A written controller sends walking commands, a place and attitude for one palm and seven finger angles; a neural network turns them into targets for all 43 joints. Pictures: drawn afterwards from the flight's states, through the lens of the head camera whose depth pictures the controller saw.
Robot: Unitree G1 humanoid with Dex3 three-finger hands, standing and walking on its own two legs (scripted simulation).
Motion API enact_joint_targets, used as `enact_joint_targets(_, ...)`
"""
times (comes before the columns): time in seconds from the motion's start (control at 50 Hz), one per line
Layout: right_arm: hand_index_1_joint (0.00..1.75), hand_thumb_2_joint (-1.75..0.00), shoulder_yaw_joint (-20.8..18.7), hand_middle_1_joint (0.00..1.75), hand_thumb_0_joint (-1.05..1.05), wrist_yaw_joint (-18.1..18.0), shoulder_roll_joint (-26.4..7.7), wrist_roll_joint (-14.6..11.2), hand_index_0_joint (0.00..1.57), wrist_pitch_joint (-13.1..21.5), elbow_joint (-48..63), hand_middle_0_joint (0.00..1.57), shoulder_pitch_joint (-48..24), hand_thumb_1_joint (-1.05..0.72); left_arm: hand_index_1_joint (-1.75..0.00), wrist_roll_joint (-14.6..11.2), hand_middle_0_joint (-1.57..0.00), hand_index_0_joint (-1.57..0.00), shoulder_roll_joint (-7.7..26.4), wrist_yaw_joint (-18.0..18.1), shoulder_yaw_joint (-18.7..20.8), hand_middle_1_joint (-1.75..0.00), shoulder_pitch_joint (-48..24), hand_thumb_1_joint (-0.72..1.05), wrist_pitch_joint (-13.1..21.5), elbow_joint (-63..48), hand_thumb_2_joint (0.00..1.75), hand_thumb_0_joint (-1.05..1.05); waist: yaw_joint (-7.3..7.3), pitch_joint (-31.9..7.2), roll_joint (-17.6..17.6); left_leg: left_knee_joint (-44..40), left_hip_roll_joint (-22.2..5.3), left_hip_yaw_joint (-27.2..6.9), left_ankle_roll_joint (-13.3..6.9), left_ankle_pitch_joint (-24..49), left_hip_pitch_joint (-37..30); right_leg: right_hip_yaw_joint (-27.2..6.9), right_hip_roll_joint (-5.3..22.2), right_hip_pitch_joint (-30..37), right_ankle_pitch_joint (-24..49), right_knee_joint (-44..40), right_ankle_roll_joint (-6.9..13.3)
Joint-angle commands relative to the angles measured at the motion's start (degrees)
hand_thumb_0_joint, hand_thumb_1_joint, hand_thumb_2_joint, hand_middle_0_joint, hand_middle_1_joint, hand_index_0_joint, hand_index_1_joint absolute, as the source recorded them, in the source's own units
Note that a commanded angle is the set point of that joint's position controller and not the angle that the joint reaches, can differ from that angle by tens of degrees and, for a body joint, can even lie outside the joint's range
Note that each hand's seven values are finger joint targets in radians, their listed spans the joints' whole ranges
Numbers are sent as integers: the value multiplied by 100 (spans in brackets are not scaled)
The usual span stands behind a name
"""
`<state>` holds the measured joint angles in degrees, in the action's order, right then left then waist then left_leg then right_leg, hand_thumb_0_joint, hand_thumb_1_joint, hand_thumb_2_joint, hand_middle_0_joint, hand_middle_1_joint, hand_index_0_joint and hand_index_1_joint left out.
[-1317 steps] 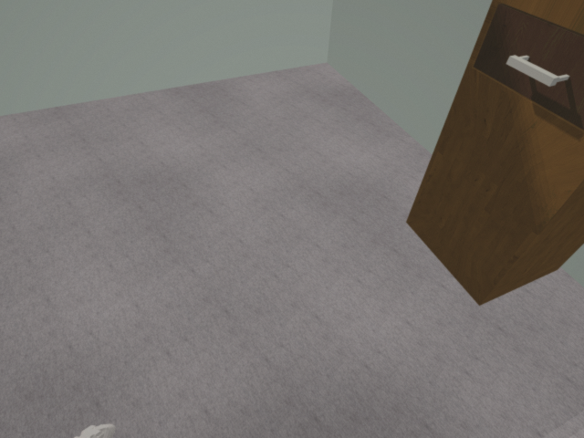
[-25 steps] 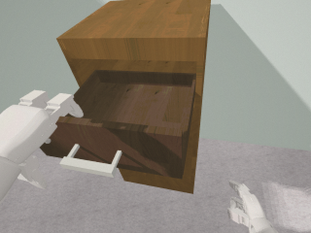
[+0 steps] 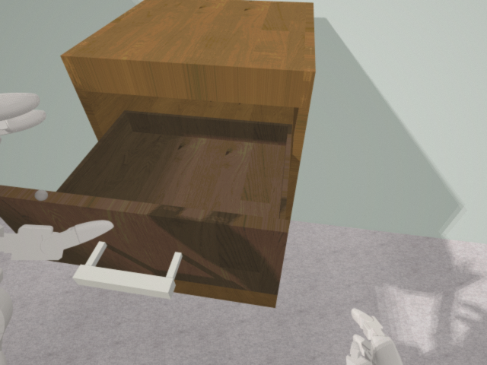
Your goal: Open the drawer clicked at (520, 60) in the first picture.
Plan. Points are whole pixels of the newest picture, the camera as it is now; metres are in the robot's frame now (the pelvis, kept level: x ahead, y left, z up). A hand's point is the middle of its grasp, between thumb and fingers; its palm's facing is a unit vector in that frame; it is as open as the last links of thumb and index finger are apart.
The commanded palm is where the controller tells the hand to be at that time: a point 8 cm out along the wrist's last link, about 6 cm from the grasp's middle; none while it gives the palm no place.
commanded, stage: draw the hand back to the body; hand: left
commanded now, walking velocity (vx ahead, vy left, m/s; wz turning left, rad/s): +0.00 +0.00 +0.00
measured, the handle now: (131, 267) +0.22 +0.20 +0.08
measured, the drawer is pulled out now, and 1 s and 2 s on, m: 0.29 0.29 0.29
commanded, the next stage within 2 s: step back with the hand held close in 0.64 s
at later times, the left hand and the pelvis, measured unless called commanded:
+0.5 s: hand (42, 195) +0.20 +0.22 +0.27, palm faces +0.52 -0.76 -0.38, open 8.2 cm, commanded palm +0.14 +0.27 +0.27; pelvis +0.01 -0.01 +0.00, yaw +0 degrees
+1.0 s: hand (62, 205) +0.19 +0.21 +0.26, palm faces +0.43 -0.75 -0.51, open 7.4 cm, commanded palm +0.12 +0.26 +0.27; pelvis -0.02 -0.01 +0.00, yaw -1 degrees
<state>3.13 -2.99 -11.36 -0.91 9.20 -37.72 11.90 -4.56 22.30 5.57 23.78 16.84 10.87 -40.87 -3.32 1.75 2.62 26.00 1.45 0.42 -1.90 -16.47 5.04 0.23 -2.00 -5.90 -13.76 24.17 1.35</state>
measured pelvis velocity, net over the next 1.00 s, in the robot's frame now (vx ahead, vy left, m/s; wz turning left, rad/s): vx -0.02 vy -0.01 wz -0.02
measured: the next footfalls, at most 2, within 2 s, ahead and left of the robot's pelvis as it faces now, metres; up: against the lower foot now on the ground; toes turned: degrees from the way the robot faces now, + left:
right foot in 1.92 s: -0.28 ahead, -0.10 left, +0.00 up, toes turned -1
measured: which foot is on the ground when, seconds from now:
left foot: down 0.00-1.00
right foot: down 0.00-1.00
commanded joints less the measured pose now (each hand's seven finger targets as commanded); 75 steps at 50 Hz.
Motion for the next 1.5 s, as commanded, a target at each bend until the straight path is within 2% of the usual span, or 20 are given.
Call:
enact_joint_targets(0.0, 30, -90, -351, 30, 0, 23, -649, -15, 20, 220, 1023, 20, -1026, -90, -77, -139, -25, -25, 924, 22, 597, -77, -388, 17, 146, -597, 58, 0, -72, -436, 55, -486, -455, -167, 199, 1722, 182, 91, 237, 125, 1246, -254, 130)
enact_joint_targets(0.12, 30, -90, -409, 30, 0, 27, -635, -36, 20, 129, 1065, 20, -1060, -90, -64, -187, -24, -24, 1104, 17, 842, -64, 19, 37, 201, -1077, 68, 0, -89, -1013, 215, -270, -436, -81, 217, 2219, -72, 15, 258, 243, 1755, -214, 102)
enact_joint_targets(0.24, 30, -90, -421, 30, 0, -30, -651, -55, 20, 112, 1021, 20, -1019, -90, -50, -185, -22, -22, 1212, 97, 978, -50, -38, 58, 167, -1120, 76, 0, -33, -900, 421, -234, -416, -96, 231, 2135, -92, -31, 244, 115, 1722, -273, 118)
enact_joint_targets(0.32, 30, -90, -438, 30, 0, -44, -652, -74, 20, -7, 985, 20, -982, -90, -41, -206, -21, -21, 1153, 104, 1023, -41, -56, 73, 62, -587, 82, 0, -10, -647, 75, -277, -419, -88, 179, 1939, -20, -5, 243, -2, 1642, -323, 85)
enact_joint_targets(0.42, 30, -90, -427, 30, 0, -45, -670, -65, 20, -48, 1013, 20, -1050, -90, -30, -202, -20, -20, 1085, 64, 863, -30, -280, 90, 5, -476, 90, 0, -16, -589, -6, -301, -388, -90, 95, 1723, 0, -11, 270, -11, 1541, -371, 54)
enact_joint_targets(0.58, 30, -90, -392, 30, 0, -15, -621, -31, 20, 12, 1045, 20, -1100, -90, -30, -185, -20, -20, 1187, 85, 891, -30, -140, 90, 50, -865, 90, 0, -81, -884, 350, -248, -347, -78, 103, 1837, -59, -100, 298, 181, 1766, -340, 79)
enact_joint_targets(0.72, 30, -90, -419, 30, 0, -13, -612, -69, 20, -22, 1019, 20, -1092, -90, -30, -208, -20, -20, 1195, 78, 965, -30, -135, 90, 44, -575, 90, 0, -50, -564, 26, -279, -349, -61, 79, 1569, 36, -139, 278, -1, 1552, -448, 51)
enact_joint_targets(0.74, 30, -90, -398, 30, 0, 25, -760, -157, 20, -112, 1302, 20, -733, -90, -30, -138, -20, -20, 2156, 143, 1875, -30, -1063, 90, 354, -785, 90, 0, 250, -2, 354, -167, -389, -297, 4, 1132, 353, -829, 618, -716, 1678, -733, 83)
enact_joint_targets(0.78, 30, -90, -483, 30, 0, -13, -735, -143, 20, -220, 1155, 20, -839, -90, -30, -112, -20, -20, 1570, 72, 1385, -30, -307, 90, 368, -168, 90, 0, 313, -432, -555, 137, -421, -310, -34, 1142, 141, -958, 833, -764, 2226, -778, 50)
enact_joint_targets(0.82, 30, -90, -532, 30, 0, 0, -778, -164, 20, -321, 1167, 20, -852, -90, -30, -54, -20, -20, 1411, 32, 1198, -30, -64, 90, 336, -34, 90, 0, 348, -673, -757, 321, -392, -208, -37, 1176, 177, -933, 969, -720, 2510, -708, -7)
enact_joint_targets(0.88, 30, -90, -589, 30, 0, 25, -829, -184, 20, -384, 1216, 20, -818, -90, -30, -33, -20, -20, 1408, 51, 1172, -30, 367, 90, 365, -182, 90, 0, 357, -996, -275, 198, -483, -224, -19, 1392, 264, -811, 990, -663, 2330, -505, -1)
enact_joint_targets(1.0, 30, -90, -663, 30, 0, 17, -789, -181, 20, -483, 1420, 20, -841, -90, -30, -28, -20, -20, 1803, 215, 1658, -30, 1057, 90, 499, -1191, 90, 0, 329, -1298, -250, -5, -651, -442, -60, 1510, 790, -704, 797, -546, 1581, -199, -25)
enact_joint_targets(1.04, 30, -90, -681, 30, 0, -17, -830, -151, 20, -441, 1450, 20, -862, -90, -30, -21, -20, -20, 2014, 280, 1865, -30, 1080, 90, 569, -1568, 90, 0, 297, -1384, 157, -121, -732, -562, -78, 1507, 962, -647, 703, -478, 1524, 4, -30)
enact_joint_targets(1.14, 30, -90, -706, 30, 0, -85, -862, -100, 20, -307, 1449, 20, -677, -90, -30, -20, -20, -20, 1965, 355, 1989, -30, 1141, 90, 619, -1527, 90, 0, 263, -1265, 644, -499, -980, -745, -161, 1188, 1670, -429, 400, -219, 1165, 696, -77)
enact_joint_targets(1.2, 30, -90, -714, 30, 0, -102, -875, -68, 20, -221, 1384, 20, -537, -90, -30, -9, -20, -20, 1831, 378, 1959, -30, 900, 90, 613, -1126, 90, 0, 286, -1029, 638, -677, -1161, -804, -229, 733, 2154, -355, 302, -197, 672, 1116, -101)
enact_joint_targets(1.32, 30, -90, -708, 30, 0, -112, -917, -79, 20, -116, 1271, 20, -456, -90, -30, 78, -20, -20, 1614, 383, 1684, -30, 47, 90, 557, -356, 90, 0, 418, -362, -84, -374, -971, -707, -263, -1132, 2808, -818, 538, -712, -3, 766, -2)
enact_joint_targets(1.36, 30, -90, -705, 30, 0, -89, -917, -84, 20, -106, 1246, 20, -425, -90, -30, 109, -20, -20, 1580, 384, 1513, -30, -159, 90, 560, -408, 90, 0, 463, -244, -425, 122, -668, -587, -190, -1360, 2442, -1230, 826, -1384, -776, -16, 125)
enact_joint_targets(1.42, 30, -90, -668, 30, 0, -37, -839, -106, 20, -142, 1174, 20, -426, -90, -30, 159, -20, -20, 1587, 401, 1316, -30, -209, 90, 588, -583, 90, 0, 483, -294, -1181, 1718, -180, -205, 19, -945, 1142, -1723, 1518, -2810, -2038, -1241, 381)
enact_joint_targets(1.44, 30, -90, -660, 30, 0, -33, -832, -79, 20, -159, 1152, 20, -456, -90, -30, 152, -20, -20, 1718, 435, 1396, -30, -242, 90, 609, -830, 90, 0, 471, -435, -1084, 2003, -128, -142, 53, -788, 879, -1735, 1679, -2929, -1892, -1313, 511)
enact_joint_targets(1.48, 30, -90, -583, 30, 0, -33, -726, -57, 20, -164, 1204, 20, -472, -90, -30, 160, -20, -20, 1710, 455, 1453, -30, 82, 90, 625, -1093, 90, 0, 459, -774, -1084, 1394, -244, -182, 13, -618, 790, -1300, 1631, -2474, -1126, -860, 450)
